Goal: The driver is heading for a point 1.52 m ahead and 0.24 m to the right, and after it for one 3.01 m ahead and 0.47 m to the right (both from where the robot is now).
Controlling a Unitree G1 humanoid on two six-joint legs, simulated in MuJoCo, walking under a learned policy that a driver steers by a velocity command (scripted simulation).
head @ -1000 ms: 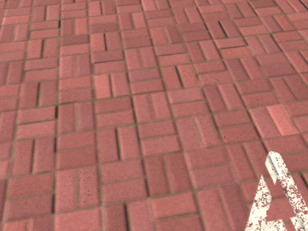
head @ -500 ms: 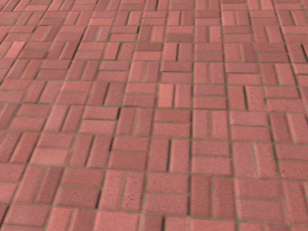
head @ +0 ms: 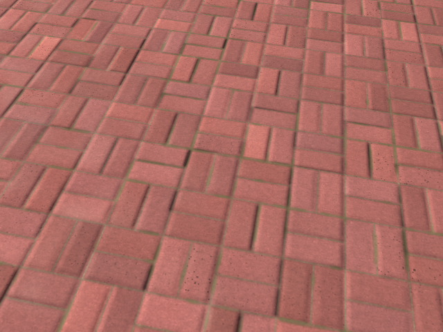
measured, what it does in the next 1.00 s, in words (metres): steps on the spot: right foot, then left foot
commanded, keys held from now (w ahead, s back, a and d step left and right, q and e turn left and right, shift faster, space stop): e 0.48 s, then no key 0.06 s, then q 0.46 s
